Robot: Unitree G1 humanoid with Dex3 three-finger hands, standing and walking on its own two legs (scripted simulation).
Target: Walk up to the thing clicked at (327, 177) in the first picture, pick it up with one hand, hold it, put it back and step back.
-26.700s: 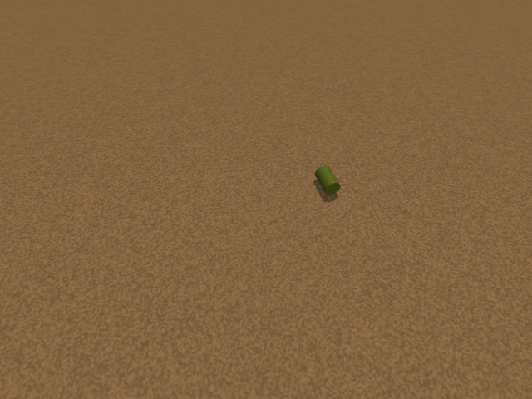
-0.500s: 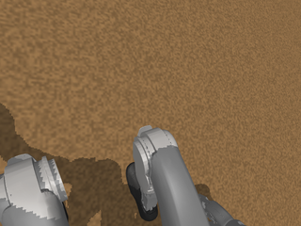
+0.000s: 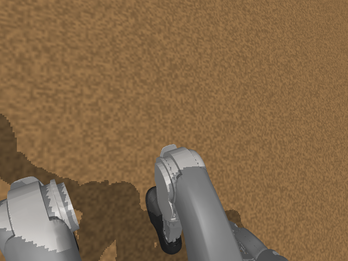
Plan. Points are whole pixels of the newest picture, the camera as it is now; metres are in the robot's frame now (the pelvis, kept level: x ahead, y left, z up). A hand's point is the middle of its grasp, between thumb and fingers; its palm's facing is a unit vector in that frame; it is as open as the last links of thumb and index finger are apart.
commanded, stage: open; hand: left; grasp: from above
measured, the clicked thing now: out of the picture +0.42 +0.38 -0.26
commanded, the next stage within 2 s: withdraw in 0.12 s
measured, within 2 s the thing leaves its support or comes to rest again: neither
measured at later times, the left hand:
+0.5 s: hand out of the picture +0.42 +0.38 -0.20, palm faces -0.34 -0.14 -0.93, open 14.1 cm
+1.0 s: hand out of the picture +0.38 +0.39 -0.06, palm faces -0.52 -0.16 -0.84, open 14.1 cm
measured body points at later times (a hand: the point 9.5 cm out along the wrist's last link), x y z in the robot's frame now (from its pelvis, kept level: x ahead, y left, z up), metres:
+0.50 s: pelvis +0.00 +0.00 +0.00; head +0.24 +0.13 +0.36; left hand +0.44 +0.38 -0.15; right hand +0.09 -0.26 -0.08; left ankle +0.06 +0.14 -0.27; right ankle +0.11 -0.13 -0.27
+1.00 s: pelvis -0.02 -0.01 +0.07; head +0.19 +0.09 +0.45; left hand +0.41 +0.39 -0.01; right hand +0.11 -0.27 -0.03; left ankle +0.06 +0.14 -0.27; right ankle +0.11 -0.13 -0.27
